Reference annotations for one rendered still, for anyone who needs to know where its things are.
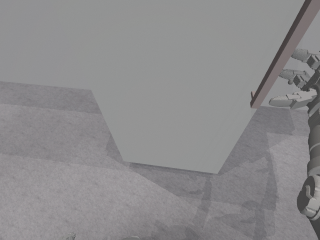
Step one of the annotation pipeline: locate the right robot forearm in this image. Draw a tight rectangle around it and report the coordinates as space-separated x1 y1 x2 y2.
307 99 320 177

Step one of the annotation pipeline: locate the fridge door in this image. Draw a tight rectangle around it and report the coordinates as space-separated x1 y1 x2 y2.
50 0 305 174

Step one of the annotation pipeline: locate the robot right hand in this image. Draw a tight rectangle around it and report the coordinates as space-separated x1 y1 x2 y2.
269 49 320 110

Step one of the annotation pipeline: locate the handle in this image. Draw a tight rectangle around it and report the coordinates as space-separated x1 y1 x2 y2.
250 0 320 109

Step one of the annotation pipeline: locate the right robot upper arm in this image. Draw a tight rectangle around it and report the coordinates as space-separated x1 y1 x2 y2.
297 174 320 240

